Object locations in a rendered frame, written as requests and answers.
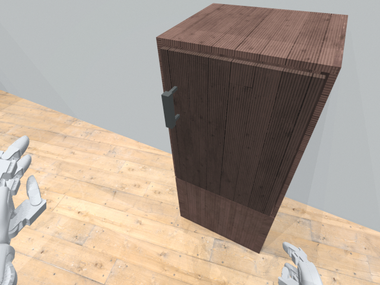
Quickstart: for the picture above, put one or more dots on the robot right hand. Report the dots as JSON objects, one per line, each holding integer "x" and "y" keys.
{"x": 305, "y": 273}

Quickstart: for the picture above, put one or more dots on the robot left hand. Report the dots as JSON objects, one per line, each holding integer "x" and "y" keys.
{"x": 12, "y": 168}

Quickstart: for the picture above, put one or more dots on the robot left forearm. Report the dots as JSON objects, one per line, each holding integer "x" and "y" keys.
{"x": 8, "y": 274}

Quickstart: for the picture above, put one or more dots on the cupboard door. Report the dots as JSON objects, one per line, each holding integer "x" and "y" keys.
{"x": 240, "y": 123}

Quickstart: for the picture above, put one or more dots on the handle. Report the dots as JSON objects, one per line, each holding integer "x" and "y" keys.
{"x": 168, "y": 107}

